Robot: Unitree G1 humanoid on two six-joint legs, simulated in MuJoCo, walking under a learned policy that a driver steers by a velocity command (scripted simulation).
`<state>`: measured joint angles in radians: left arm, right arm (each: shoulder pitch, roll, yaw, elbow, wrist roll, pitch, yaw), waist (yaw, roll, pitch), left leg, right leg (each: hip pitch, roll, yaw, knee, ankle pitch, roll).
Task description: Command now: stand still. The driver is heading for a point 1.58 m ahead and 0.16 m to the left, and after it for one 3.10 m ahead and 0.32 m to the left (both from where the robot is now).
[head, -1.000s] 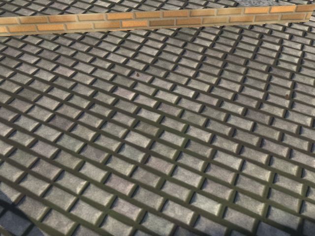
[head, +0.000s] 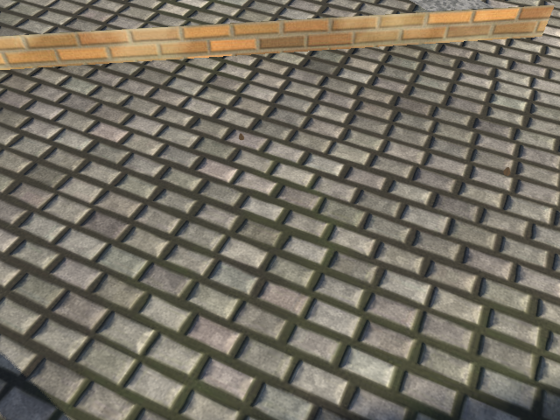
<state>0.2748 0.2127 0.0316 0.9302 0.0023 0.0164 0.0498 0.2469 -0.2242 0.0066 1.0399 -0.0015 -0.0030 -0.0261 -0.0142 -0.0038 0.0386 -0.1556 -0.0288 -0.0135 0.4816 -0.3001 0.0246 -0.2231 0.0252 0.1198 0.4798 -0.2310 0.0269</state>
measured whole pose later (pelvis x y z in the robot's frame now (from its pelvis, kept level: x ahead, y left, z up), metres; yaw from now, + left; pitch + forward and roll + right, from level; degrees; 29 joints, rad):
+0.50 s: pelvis +0.11 -0.06 +0.01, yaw +0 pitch +0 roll +0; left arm 0.34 0.23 0.04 0.98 0.00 -0.10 -0.02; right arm 0.31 -0.30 -0.04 0.97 0.03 -0.07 -0.01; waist 0.01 0.05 -0.01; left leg -0.42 0.04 -0.02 1.03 -0.28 0.07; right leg -0.14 0.02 -0.03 0.38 -0.25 -0.04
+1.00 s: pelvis +0.43 +0.03 -0.14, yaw +1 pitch +2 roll -5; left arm 0.56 0.25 0.05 1.00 -0.02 -0.06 0.05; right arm -0.01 -0.27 -0.04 0.79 0.02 -0.12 0.10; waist 0.12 0.08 0.03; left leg -0.48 0.11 -0.02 0.37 0.48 0.04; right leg 0.13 -0.04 -0.02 0.92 -0.79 0.04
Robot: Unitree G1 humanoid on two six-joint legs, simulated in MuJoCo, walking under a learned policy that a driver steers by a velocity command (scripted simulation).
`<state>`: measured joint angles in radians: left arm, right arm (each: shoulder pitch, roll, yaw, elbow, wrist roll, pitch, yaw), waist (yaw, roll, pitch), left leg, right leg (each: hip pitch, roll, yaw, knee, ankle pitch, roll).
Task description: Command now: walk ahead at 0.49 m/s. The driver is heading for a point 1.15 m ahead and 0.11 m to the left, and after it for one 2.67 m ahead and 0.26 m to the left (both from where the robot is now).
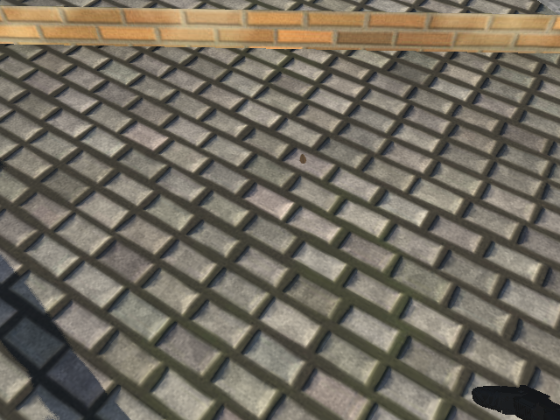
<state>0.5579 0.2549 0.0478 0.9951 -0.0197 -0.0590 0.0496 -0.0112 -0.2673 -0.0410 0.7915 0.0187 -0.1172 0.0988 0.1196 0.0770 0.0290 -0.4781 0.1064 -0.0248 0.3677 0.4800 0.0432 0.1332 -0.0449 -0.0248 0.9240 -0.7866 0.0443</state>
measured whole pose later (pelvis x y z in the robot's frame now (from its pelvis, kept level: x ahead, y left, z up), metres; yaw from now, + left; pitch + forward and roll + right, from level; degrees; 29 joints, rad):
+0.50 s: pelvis +0.32 +0.00 -0.05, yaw +0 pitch +2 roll +1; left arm 0.05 0.23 0.05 0.76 -0.01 -0.09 -0.03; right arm 0.34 -0.27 -0.05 1.02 0.02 -0.05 0.00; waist -0.04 0.01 0.00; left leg -0.12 0.00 0.00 0.83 -0.48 0.02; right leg -0.51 0.00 -0.05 0.62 -0.15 -0.06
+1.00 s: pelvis +0.59 +0.04 -0.05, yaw +0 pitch +2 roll -1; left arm 0.42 0.24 0.07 1.00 -0.02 -0.07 0.01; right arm -0.01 -0.23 -0.05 0.86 0.02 -0.09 0.04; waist 0.07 0.03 0.01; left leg -0.50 0.03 0.02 0.48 -0.03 0.07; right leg 0.07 0.00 -0.03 0.29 -0.40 0.01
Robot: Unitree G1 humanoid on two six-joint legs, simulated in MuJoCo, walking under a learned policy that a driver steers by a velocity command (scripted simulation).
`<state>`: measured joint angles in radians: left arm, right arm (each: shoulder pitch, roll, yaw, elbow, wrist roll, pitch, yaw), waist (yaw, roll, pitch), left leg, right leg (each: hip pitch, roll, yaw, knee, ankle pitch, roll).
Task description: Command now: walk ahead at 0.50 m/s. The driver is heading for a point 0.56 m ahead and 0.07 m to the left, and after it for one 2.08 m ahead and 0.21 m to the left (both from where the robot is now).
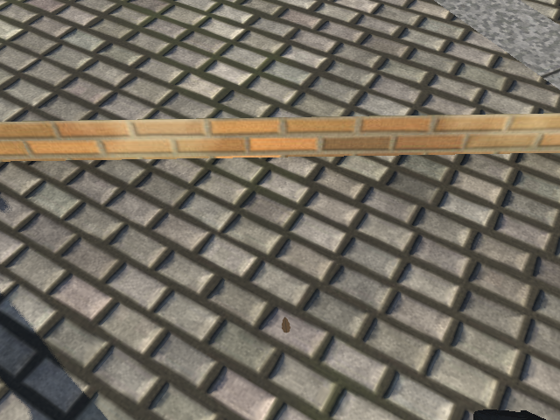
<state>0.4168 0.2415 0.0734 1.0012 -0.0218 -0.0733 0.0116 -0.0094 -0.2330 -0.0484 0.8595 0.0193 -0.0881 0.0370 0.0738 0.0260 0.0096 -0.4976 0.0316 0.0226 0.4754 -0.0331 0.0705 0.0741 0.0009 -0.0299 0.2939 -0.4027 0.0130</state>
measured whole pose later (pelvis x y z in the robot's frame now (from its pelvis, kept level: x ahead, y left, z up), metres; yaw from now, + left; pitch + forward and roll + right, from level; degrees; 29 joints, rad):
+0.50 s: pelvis +0.27 +0.02 +0.01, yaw +0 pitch +2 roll +2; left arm -0.01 0.23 0.05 0.84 -0.02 -0.08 -0.03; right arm 0.40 -0.23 -0.05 1.02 0.01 -0.07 -0.01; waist -0.09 -0.04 0.01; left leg 0.08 -0.06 0.04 0.19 -0.31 0.04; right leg -0.61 -0.07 -0.01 0.53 0.05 -0.03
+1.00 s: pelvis +0.55 +0.00 +0.02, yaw +0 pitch +1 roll -2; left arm 0.35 0.25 0.06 1.00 -0.01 -0.09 0.00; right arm 0.05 -0.25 -0.06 0.88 0.01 -0.07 0.01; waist 0.07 0.04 0.01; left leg -0.63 0.11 -0.03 0.59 0.06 0.01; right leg 0.01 0.05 -0.05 0.20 -0.24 -0.03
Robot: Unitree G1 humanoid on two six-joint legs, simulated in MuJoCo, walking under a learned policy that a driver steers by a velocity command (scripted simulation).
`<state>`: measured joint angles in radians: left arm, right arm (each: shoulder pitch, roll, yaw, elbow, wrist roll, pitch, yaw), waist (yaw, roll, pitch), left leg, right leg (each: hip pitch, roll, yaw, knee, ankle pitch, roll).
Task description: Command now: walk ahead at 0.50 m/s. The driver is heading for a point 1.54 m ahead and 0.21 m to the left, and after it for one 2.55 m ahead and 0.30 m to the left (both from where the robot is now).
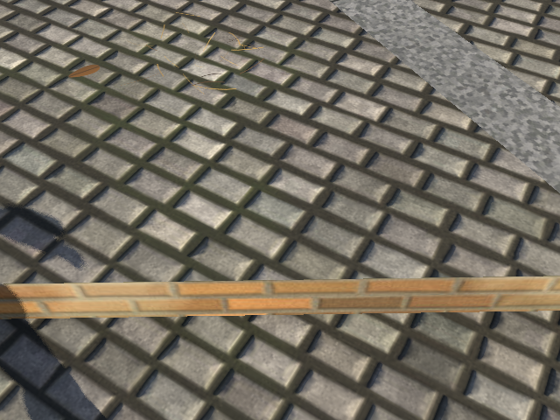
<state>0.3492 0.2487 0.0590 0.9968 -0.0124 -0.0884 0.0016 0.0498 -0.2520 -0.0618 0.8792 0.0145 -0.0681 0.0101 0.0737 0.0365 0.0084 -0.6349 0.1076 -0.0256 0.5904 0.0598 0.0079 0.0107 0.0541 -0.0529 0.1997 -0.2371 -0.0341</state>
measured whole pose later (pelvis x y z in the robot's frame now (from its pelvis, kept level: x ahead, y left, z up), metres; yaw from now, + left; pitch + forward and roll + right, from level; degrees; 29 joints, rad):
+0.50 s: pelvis +0.28 +0.05 +0.00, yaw +0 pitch +2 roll +1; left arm 0.05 0.27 0.06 0.89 -0.01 -0.08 0.00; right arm 0.34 -0.25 -0.05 0.99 0.01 -0.09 0.00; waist -0.07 -0.04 0.00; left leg -0.01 -0.06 0.06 0.18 -0.20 0.05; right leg -0.66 -0.12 0.02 0.64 0.06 0.00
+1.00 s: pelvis +0.54 +0.00 +0.00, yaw +0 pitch +2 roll -1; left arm 0.37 0.22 0.04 1.01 0.01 -0.06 0.00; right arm 0.14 -0.24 -0.05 0.93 0.03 -0.03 -0.01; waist 0.05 0.03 -0.04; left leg -0.90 0.12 0.00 1.64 -0.40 -0.03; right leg -0.12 0.05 -0.06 0.28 -0.21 -0.07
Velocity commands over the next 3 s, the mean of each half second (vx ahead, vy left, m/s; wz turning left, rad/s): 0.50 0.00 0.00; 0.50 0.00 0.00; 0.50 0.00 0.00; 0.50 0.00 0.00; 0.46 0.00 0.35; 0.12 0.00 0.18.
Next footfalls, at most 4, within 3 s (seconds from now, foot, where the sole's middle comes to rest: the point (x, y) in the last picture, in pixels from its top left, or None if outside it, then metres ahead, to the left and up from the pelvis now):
0.12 left None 0.25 0.15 -0.78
0.64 right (349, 403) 0.54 -0.09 -0.78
1.26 left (248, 230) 0.91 0.19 -0.61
1.96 right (331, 138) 1.28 -0.02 -0.61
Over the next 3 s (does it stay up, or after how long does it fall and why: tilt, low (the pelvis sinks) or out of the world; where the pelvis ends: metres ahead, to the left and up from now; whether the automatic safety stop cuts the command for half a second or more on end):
stays up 1.54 0.14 0.16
